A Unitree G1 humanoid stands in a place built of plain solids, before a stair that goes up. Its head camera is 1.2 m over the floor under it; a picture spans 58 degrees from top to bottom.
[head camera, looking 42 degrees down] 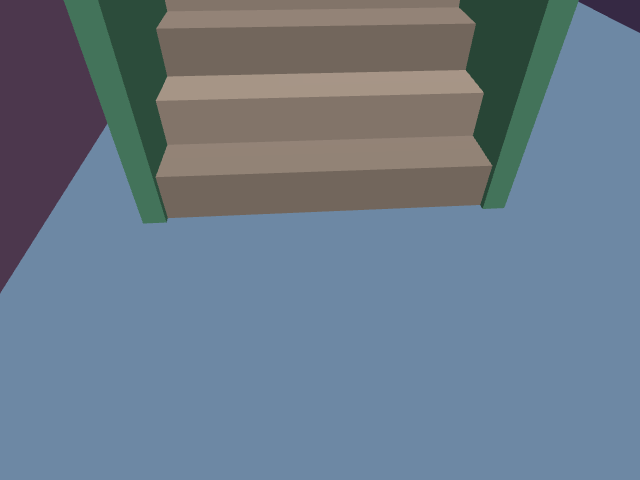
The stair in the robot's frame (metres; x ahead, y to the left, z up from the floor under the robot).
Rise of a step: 0.21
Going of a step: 0.25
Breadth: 1.40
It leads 4 degrees to the left of straight ahead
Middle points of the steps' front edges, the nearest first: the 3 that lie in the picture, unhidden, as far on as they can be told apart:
1.52 -0.03 0.21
1.78 -0.01 0.42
2.03 0.00 0.63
